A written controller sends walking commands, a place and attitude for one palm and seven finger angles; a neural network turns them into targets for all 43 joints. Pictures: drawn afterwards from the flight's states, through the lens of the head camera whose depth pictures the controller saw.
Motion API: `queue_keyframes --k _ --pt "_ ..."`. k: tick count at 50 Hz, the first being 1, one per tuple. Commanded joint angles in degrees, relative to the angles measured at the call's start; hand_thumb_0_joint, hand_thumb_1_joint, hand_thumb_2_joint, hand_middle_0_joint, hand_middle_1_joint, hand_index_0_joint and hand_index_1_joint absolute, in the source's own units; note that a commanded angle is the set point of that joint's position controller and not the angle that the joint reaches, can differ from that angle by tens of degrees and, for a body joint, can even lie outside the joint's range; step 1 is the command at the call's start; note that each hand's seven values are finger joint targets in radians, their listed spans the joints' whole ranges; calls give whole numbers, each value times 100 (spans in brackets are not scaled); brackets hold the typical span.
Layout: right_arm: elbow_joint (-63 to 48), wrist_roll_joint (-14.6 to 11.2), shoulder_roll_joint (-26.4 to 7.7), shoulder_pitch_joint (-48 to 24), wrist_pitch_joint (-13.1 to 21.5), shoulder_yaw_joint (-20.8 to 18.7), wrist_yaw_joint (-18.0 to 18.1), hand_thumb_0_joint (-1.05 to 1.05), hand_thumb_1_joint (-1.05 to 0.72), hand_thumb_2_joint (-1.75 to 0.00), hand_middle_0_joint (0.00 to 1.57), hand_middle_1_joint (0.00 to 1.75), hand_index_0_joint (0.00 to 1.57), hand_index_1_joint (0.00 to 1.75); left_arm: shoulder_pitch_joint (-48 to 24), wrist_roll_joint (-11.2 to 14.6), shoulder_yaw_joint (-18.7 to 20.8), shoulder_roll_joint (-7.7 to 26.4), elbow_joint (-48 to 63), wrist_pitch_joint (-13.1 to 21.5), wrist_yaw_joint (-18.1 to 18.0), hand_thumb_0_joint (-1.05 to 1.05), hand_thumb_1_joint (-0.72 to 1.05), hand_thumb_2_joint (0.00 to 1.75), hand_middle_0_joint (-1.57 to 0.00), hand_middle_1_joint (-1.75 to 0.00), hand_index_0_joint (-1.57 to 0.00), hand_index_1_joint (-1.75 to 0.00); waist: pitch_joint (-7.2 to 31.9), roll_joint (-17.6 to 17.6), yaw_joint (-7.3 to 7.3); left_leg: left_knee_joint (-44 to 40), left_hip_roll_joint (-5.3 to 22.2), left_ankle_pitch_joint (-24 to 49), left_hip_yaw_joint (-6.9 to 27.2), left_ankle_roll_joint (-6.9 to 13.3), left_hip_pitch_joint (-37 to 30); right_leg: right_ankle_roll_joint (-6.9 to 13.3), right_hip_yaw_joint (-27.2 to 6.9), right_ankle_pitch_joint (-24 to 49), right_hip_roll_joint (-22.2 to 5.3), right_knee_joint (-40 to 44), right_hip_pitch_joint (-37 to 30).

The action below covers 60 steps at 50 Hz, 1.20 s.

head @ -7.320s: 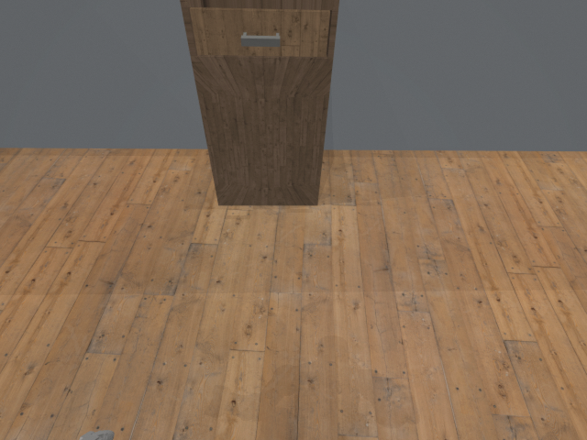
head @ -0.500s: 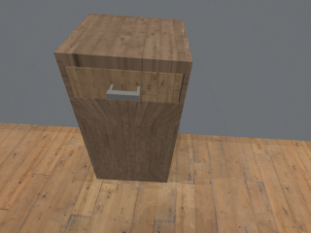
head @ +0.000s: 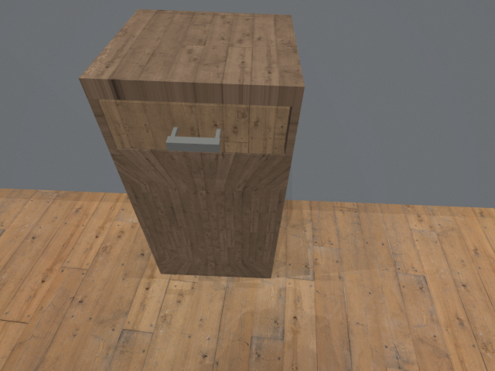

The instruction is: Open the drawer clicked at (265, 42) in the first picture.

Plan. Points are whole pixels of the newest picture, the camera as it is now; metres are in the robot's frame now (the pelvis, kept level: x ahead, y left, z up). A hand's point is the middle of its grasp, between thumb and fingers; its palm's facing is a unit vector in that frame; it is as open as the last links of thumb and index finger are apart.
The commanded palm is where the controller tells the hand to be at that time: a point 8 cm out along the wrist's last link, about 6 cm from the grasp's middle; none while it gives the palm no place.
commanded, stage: look again from close up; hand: left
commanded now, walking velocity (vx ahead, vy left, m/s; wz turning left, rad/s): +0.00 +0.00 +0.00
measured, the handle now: (195, 138) +0.60 +0.16 +0.03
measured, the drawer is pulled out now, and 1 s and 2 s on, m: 0.00 0.00 0.00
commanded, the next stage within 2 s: shuffle to correct the standing spot in 0.32 s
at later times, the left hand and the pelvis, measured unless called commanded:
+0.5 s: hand out of the picture +0.00 +0.17 -0.18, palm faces +0.03 -0.98 -0.18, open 7.4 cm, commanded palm none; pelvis +0.01 +0.00 +0.00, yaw +0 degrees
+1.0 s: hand out of the picture +0.05 +0.13 -0.18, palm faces +0.08 -0.99 -0.13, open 7.4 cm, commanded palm none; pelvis +0.09 -0.01 +0.00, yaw +0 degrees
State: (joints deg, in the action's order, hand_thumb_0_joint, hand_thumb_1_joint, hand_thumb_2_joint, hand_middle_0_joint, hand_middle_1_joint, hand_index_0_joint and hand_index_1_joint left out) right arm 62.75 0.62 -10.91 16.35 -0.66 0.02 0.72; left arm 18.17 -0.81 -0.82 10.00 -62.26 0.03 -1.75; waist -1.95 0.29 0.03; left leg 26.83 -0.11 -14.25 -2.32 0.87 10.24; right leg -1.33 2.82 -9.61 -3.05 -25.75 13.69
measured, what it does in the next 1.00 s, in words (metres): shifts its weight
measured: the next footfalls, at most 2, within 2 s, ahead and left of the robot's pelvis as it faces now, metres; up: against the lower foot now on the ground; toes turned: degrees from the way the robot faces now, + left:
none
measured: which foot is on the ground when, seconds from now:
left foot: down 0.00-1.00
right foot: down 0.00-1.00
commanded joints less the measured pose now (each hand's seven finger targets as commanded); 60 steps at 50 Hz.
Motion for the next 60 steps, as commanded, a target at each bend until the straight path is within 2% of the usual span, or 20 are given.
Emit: queue_keyframes --k 1,21,24,27,32,35,36,38,39,41,42,43,44,45,46,49,56,57,58,60 --pt "-129 -7 -475 227 107 -121 28 0 -90 -90 20 30 20 30 214 8 140 607 213 103 -81 0 90 90 -20 -30 -20 -30 -249 61 -18 -682 494 -54 447 51 582 167 -486 -344 -420 591 -192" --pt "20 -7 -210 502 124 -155 71 0 -90 -90 20 30 20 30 354 -1 190 304 199 105 -109 0 90 90 -20 -30 -20 -30 -241 -62 -14 -706 566 7 471 66 610 174 -406 -77 -333 479 -248" --pt "78 25 -248 583 103 -175 76 0 -90 -90 20 30 20 30 412 -35 190 246 131 76 -75 0 90 90 -20 -30 -20 -30 -274 -131 -47 -970 653 -1146 633 127 609 171 -311 -984 -210 400 -134" --pt "35 58 -403 542 64 -252 85 0 -90 -90 20 30 20 30 531 -83 224 157 145 30 -7 0 90 90 -20 -30 -20 -30 -713 -410 -10 -1345 876 -2177 910 280 922 162 -85 -1393 -28 103 145" --pt "-38 60 -455 600 121 -300 129 0 -90 -90 20 30 20 30 761 -89 278 83 166 53 80 0 90 90 -20 -30 -20 -30 -858 -469 25 -1204 1007 -1928 967 414 884 266 -101 -1014 8 -126 186" --pt "-66 53 -358 649 159 -289 148 0 -90 -90 20 30 20 30 888 -75 321 151 155 77 97 0 90 90 -20 -30 -20 -30 -824 -191 44 -751 868 -1526 737 379 928 379 -397 -1065 -111 42 75" --pt "-78 46 -302 632 171 -276 153 0 -90 -90 20 30 20 30 989 -72 345 192 142 89 95 0 90 90 -20 -30 -20 -30 -822 123 90 -389 745 -1296 539 337 1057 452 -611 -1044 -228 207 -75" --pt "-138 39 -52 570 204 -208 147 0 -90 -90 20 30 20 30 1337 -54 419 393 -11 130 55 0 90 90 -20 -30 -20 -30 -527 1072 172 883 213 -899 -234 147 1516 789 -1421 -762 -785 694 -781" --pt "-215 35 17 452 202 -186 146 0 -90 -90 20 30 20 30 1517 -35 446 478 -73 152 18 0 90 90 -20 -30 -20 -30 -349 1219 184 1451 185 -1112 -371 93 1664 1024 -1854 -254 -1166 904 -977" --pt "-256 9 87 196 214 -129 156 0 -90 -90 20 30 20 30 1267 -51 408 332 -33 167 -49 0 90 90 -20 -30 -20 -30 -337 561 130 1562 385 -1308 -151 32 1573 1276 -1601 1731 -1327 675 -923" --pt "-170 -25 160 302 212 -104 166 0 -90 -90 20 30 20 30 993 -43 370 287 -12 163 -73 0 90 90 -20 -30 -20 -30 -225 355 -19 927 446 -1024 -95 3 1106 1169 -1197 2481 -1205 385 -797" --pt "-3 -58 173 617 209 -86 175 0 -90 -90 20 30 20 30 703 -2 322 226 24 158 -90 0 90 90 -20 -30 -20 -30 -40 223 -222 -57 513 108 -28 -7 308 872 -738 2812 -914 14 -527" --pt "172 -40 31 900 254 -125 200 0 -90 -90 20 30 20 30 650 24 274 84 59 143 -98 0 90 90 -20 -30 -20 -30 94 -224 -235 -274 728 2436 172 57 -402 465 -293 2555 -409 -336 -264" --pt "214 -19 -190 859 244 -141 236 0 -90 -90 20 30 20 30 784 27 250 -16 82 135 -136 0 90 90 -20 -30 -20 -30 318 -373 -83 27 1042 3763 190 161 -691 241 -208 1723 -246 -151 -250" --pt "216 -48 -244 731 217 -156 264 0 -90 -90 20 30 20 30 670 11 245 54 69 88 -166 0 90 90 -20 -30 -20 -30 62 -781 -108 106 1050 4556 161 157 -648 167 -135 1609 -234 -182 -260" --pt "52 -71 -371 639 128 -244 317 0 -90 -90 20 30 20 30 688 7 305 208 158 17 -214 0 90 90 -20 -30 -20 -30 -7 -671 -86 205 1113 5720 152 155 -803 128 -45 1797 -200 -466 -179" --pt "-258 43 -652 215 36 -411 315 0 -90 -90 20 30 20 30 295 -43 412 151 609 -132 -86 0 90 90 -20 -30 -20 -30 -33 -702 -16 -56 1500 4732 437 601 -796 127 8 -445 18 -784 279" --pt "-300 50 -662 132 33 -413 310 0 -90 -90 20 30 20 30 333 -54 425 178 636 -123 -70 0 90 90 -20 -30 -20 -30 30 -672 26 96 1379 4544 369 520 -735 145 -7 114 -11 -554 128" --pt "-332 40 -617 73 29 -411 301 0 -90 -90 20 30 20 30 430 -68 448 288 606 -102 -72 0 90 90 -20 -30 -20 -30 183 -479 63 302 1185 3913 234 376 -439 185 -130 1420 -146 -357 -264" --pt "-417 -3 -351 95 -4 -372 251 0 -90 -90 20 30 20 30 579 -75 475 622 548 -28 -123 0 90 90 -20 -30 -20 -30 610 587 60 855 579 1792 -258 -6 239 457 -776 3986 -864 -292 -1110"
